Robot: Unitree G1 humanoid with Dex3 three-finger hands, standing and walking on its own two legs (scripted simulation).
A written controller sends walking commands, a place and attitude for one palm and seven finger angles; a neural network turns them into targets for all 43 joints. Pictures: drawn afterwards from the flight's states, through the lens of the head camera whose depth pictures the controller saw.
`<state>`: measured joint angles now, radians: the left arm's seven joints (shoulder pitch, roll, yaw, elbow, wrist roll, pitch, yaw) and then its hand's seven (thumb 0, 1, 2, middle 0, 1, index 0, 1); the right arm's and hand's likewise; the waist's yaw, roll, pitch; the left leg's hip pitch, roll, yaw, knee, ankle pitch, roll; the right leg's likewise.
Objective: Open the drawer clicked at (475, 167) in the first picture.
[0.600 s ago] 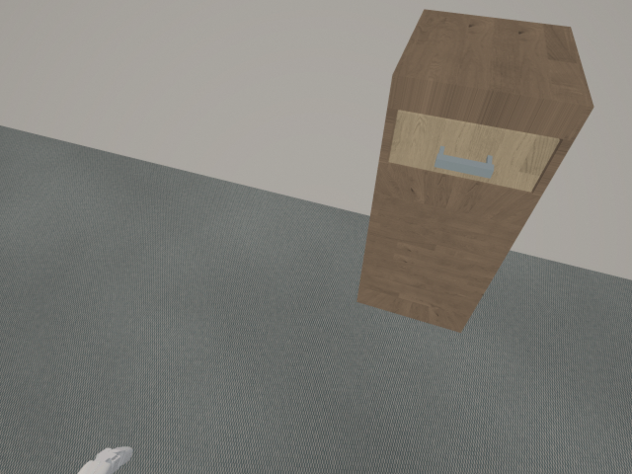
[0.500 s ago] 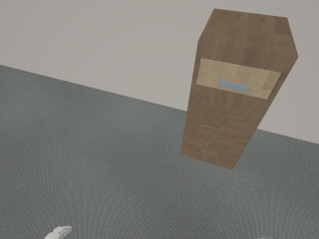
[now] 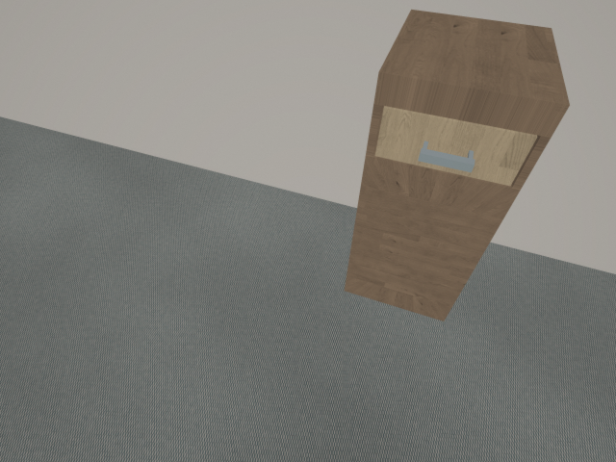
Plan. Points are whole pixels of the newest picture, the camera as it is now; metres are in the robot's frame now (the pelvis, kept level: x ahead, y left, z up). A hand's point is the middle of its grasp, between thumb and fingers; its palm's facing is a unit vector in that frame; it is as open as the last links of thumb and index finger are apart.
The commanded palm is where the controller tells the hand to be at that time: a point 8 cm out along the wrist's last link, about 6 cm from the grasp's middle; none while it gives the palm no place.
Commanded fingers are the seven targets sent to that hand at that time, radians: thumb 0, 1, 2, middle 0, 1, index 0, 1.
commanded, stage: stand and wait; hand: left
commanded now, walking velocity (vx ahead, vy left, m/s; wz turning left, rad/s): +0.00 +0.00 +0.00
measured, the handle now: (446, 154) +0.79 -0.28 -0.05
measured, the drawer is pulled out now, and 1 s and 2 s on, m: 0.00 0.00 0.00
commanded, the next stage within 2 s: look at it before walking up in 0.22 s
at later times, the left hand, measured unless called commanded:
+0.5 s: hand out of the picture +0.08 +0.24 -0.15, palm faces -0.04 -0.94 -0.33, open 7.4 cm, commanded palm none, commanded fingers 0.00 0.90 0.90 -0.20 -0.30 -0.20 -0.30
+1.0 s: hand out of the picture +0.08 +0.25 -0.15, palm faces -0.04 -0.94 -0.34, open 7.4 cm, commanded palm none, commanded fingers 0.00 0.90 0.90 -0.20 -0.30 -0.20 -0.30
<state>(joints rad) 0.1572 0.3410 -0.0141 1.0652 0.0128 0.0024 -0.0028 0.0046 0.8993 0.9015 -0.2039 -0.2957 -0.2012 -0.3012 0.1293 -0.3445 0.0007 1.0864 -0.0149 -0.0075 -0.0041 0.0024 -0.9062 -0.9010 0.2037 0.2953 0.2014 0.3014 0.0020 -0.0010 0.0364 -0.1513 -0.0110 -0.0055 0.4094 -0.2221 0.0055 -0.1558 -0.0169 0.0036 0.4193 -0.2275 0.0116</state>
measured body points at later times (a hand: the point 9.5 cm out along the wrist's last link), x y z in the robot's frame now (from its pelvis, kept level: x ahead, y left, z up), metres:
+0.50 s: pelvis +0.00 +0.00 +0.00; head +0.00 +0.00 +0.45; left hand +0.08 +0.29 -0.13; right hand +0.07 -0.30 -0.13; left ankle +0.00 +0.12 -0.74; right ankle +0.00 -0.13 -0.74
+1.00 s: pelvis +0.01 +0.00 +0.00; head +0.02 +0.00 +0.45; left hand +0.09 +0.29 -0.13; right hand +0.10 -0.30 -0.13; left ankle +0.00 +0.12 -0.74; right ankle +0.00 -0.13 -0.74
